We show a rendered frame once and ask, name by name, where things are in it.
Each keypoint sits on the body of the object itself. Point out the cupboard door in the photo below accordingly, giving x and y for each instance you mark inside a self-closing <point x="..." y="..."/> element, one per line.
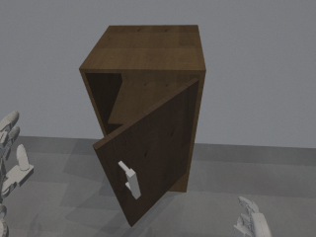
<point x="155" y="145"/>

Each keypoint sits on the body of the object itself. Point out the handle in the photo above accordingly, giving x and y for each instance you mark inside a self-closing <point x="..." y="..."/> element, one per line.
<point x="132" y="183"/>

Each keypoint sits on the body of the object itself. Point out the robot right hand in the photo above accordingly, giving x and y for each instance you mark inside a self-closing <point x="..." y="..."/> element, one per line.
<point x="256" y="224"/>

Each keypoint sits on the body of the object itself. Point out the robot left hand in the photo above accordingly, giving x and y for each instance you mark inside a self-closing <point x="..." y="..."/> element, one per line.
<point x="20" y="173"/>

